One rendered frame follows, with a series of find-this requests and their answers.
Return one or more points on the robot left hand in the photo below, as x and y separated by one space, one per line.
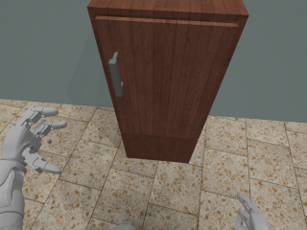
19 138

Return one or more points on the cupboard door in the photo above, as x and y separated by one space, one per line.
169 70

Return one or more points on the handle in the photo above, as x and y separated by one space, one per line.
115 75

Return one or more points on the robot right hand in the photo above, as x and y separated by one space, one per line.
253 219

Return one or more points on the robot left forearm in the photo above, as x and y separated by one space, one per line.
12 201

